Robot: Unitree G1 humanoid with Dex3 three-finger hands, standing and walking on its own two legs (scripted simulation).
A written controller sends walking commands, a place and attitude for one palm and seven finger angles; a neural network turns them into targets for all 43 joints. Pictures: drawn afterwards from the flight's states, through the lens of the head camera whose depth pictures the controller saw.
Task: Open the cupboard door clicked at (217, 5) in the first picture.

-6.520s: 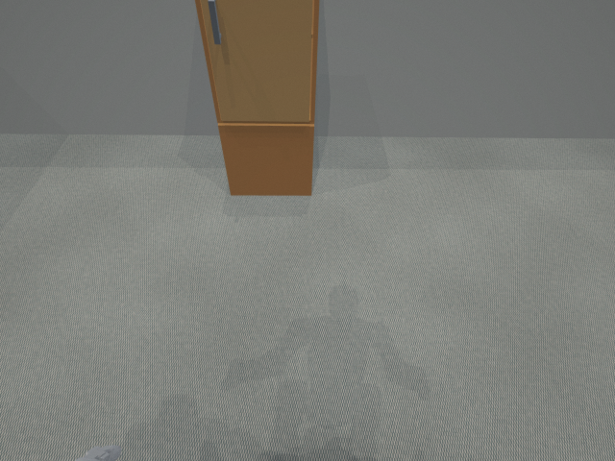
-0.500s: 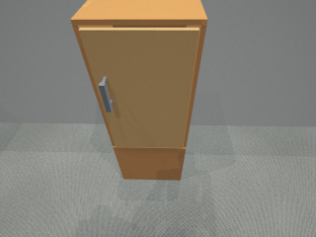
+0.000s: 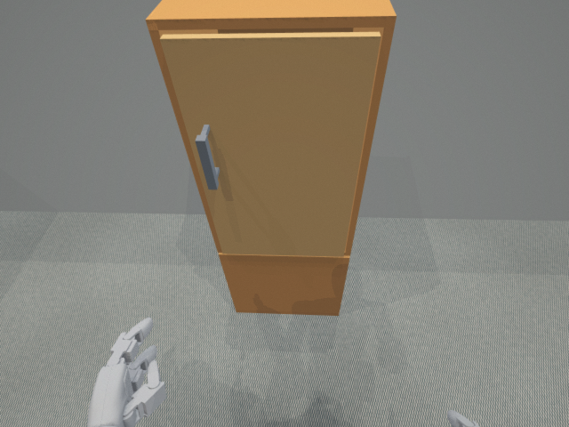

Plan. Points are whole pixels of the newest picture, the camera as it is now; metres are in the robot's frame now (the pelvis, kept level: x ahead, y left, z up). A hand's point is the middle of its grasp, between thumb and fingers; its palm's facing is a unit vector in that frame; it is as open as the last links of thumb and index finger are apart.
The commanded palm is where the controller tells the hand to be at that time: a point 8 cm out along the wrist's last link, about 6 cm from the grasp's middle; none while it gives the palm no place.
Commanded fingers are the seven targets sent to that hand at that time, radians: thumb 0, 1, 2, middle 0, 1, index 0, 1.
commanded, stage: raise the hand with hooked fingers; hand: left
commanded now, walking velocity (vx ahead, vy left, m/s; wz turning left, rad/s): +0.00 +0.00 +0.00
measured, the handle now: (209, 157) +0.59 +0.17 +0.04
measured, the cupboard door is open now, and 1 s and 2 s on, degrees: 0 0 0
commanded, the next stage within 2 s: move the hooked fingers beside the handle in 1.92 s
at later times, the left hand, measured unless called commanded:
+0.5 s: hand (150, 385) +0.19 +0.19 -0.02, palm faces -0.06 -1.00 -0.06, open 10.1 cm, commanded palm +0.16 +0.26 -0.01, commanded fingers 0.00 0.08 0.55 -0.26 -0.82 -0.26 -0.82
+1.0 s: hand (106, 346) +0.23 +0.25 +0.02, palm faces +0.01 -1.00 -0.06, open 13.0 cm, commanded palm +0.21 +0.31 +0.02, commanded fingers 0.00 -0.50 0.30 -0.30 -1.20 -0.30 -1.20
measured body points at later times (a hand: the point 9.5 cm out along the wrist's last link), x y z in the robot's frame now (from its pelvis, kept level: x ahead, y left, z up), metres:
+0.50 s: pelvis -0.05 +0.01 -0.07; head +0.01 +0.02 +0.37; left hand +0.19 +0.25 -0.01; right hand +0.14 -0.19 -0.15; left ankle +0.00 +0.13 -0.73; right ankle -0.02 -0.10 -0.73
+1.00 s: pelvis -0.03 +0.03 -0.04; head +0.02 +0.04 +0.41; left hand +0.22 +0.31 +0.02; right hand +0.13 -0.22 -0.11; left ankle +0.00 +0.13 -0.73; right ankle -0.02 -0.10 -0.73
